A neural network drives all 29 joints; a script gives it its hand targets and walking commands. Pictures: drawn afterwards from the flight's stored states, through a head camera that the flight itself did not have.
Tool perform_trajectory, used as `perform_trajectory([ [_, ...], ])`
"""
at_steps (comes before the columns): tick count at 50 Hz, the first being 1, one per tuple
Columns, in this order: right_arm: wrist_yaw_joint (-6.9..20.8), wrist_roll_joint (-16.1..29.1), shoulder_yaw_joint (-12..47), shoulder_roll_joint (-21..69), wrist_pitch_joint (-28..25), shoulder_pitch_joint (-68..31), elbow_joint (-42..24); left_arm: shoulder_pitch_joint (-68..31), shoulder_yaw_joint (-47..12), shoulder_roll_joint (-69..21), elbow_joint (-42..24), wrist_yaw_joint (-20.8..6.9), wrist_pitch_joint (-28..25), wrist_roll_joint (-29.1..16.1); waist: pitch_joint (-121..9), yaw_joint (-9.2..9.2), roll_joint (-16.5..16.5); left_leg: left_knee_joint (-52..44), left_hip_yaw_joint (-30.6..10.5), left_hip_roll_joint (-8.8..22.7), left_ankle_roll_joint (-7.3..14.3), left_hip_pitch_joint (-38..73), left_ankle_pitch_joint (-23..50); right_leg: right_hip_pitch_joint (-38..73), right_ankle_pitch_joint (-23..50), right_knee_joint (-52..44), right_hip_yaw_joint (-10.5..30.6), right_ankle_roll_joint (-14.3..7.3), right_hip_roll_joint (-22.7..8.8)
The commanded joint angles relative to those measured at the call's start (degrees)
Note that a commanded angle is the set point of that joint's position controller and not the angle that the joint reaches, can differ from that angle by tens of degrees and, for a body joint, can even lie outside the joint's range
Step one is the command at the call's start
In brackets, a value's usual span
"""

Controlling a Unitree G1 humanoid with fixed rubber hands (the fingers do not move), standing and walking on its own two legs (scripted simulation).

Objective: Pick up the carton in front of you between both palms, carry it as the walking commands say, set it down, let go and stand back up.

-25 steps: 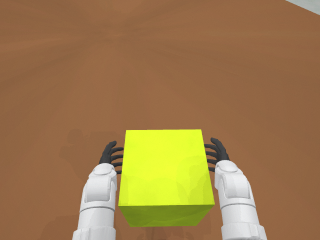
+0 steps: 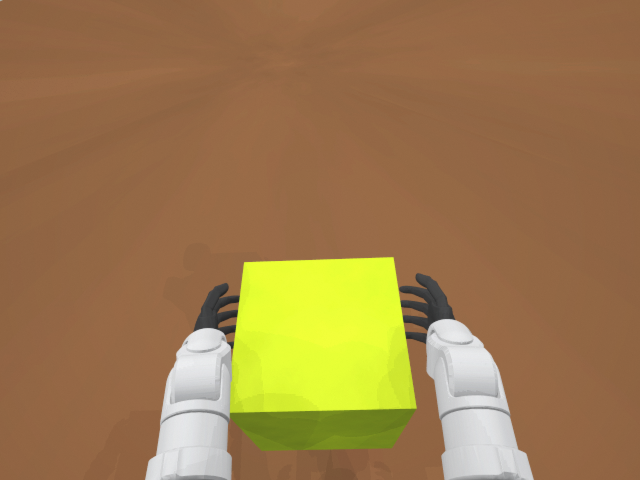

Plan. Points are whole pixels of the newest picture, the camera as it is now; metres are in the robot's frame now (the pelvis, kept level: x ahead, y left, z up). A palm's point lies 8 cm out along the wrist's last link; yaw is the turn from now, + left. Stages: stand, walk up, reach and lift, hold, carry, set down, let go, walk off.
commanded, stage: hold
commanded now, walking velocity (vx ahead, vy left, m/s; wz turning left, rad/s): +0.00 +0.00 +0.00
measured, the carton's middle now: (322, 361) +0.32 +0.02 -0.06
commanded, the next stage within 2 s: set down in 0.28 s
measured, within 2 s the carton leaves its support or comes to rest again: neither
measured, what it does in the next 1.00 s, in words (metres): lowers itself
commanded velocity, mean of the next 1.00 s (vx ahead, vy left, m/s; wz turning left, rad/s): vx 0.00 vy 0.00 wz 0.00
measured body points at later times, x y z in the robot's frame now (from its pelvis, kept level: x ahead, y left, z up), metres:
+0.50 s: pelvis -0.01 -0.06 +0.00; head -0.03 -0.09 +0.45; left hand +0.31 +0.12 +0.03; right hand +0.34 -0.17 +0.04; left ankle -0.03 +0.08 -0.74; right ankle +0.08 -0.13 -0.74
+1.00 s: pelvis -0.05 -0.03 -0.09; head +0.18 -0.04 +0.29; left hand +0.37 +0.12 -0.19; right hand +0.36 -0.17 -0.18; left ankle -0.03 +0.08 -0.74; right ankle +0.08 -0.13 -0.74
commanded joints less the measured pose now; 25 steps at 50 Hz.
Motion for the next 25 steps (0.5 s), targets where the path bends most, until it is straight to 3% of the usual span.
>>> perform_trajectory([
  [1, 12.84, 8.83, 26.83, 53.45, -2.22, -21.48, 2.92, -34.10, -33.27, -54.82, -1.18, -17.75, -2.26, -19.78, -16.82, -6.75, -2.09, -8.04, -9.32, 2.35, -2.38, -10.77, 15.06, 20.98, 8.55, 1.88, 1.27, -2.51, 5.09],
  [4, 13.08, 6.44, 22.57, 53.10, -2.18, -20.24, 8.55, -35.73, -30.88, -52.74, 0.99, -18.18, -2.38, -17.69, -12.05, -7.58, -1.00, -9.52, -8.54, 2.23, -2.49, -13.36, 7.65, 20.02, 4.95, 1.19, 0.38, -2.53, 4.76],
  [6, 14.03, 7.75, 23.47, 55.19, -2.44, -23.53, 9.44, -35.19, -28.39, -52.30, 1.76, -17.50, -2.78, -15.65, -9.47, -5.19, -0.19, -10.71, -8.36, 2.32, -2.03, -17.05, 2.97, 21.42, 2.63, 1.52, -0.16, -2.23, 4.50],
  [9, 15.25, 11.37, 26.95, 57.62, -3.07, -27.32, 7.54, -33.21, -27.73, -53.67, 0.62, -16.58, -3.52, -14.58, -12.81, -0.42, 0.16, -9.80, -7.78, 1.38, -1.28, -18.72, 5.39, 25.52, 5.51, 1.92, 0.18, -1.60, 3.91],
  [12, 15.64, 13.80, 30.94, 59.48, -3.29, -30.90, 3.22, -32.92, -28.39, -54.59, -0.92, -16.31, -3.90, -15.34, -17.68, 1.63, -1.82, -8.25, -7.32, 0.03, -0.85, -18.22, 8.04, 28.96, 9.07, 1.79, 1.41, -0.92, 3.31],
  [15, 15.27, 14.12, 32.19, 58.85, -2.74, -32.20, 1.87, -31.71, -26.97, -54.02, 1.04, -16.55, -3.24, -14.89, -17.98, 1.23, -3.21, -8.08, -6.90, -0.72, -0.32, -17.88, 5.99, 29.21, 8.22, 0.62, 3.02, -0.56, 2.16],
  [18, 14.34, 12.84, 28.98, 59.22, -2.43, -34.25, 5.64, -34.45, -23.13, -50.84, 5.25, -17.62, -3.37, -12.27, -15.16, 1.08, -4.00, -7.20, -6.20, -1.04, 0.37, -19.63, 0.39, 27.78, 0.64, -0.73, 5.09, 0.08, 0.79],
  [22, 11.87, 4.84, 12.47, 55.30, -4.01, -36.91, 19.13, -45.02, -12.44, -44.42, 15.81, -19.35, -6.93, -5.97, -7.87, -2.14, -5.53, -1.65, -5.08, -1.35, 0.47, -24.35, -8.11, 20.71, -19.79, -2.37, 7.77, 0.29, -0.37],
  [25, 8.79, -2.16, 1.11, 50.07, -6.89, -38.88, 25.26, -49.10, -3.48, -38.90, 21.23, -18.99, -10.66, 0.06, -5.97, -4.11, -6.05, 3.86, -4.91, -1.45, 0.43, -28.91, -8.03, 16.15, -23.86, -0.58, 9.38, -0.11, -0.97],
])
